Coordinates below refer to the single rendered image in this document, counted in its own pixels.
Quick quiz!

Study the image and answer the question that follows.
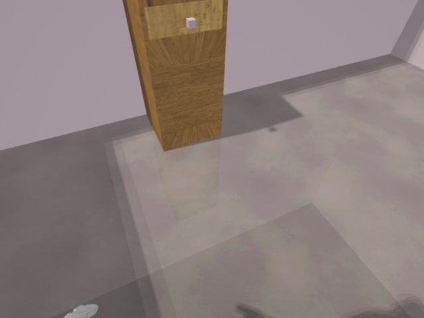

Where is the drawer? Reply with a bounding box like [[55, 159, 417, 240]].
[[144, 0, 224, 40]]

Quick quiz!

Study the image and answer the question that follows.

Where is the left robot hand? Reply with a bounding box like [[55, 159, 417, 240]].
[[64, 304, 98, 318]]

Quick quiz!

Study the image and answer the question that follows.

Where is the cabinet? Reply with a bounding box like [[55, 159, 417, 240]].
[[123, 0, 228, 152]]

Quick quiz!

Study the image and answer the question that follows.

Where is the handle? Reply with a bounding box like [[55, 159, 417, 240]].
[[185, 17, 196, 29]]

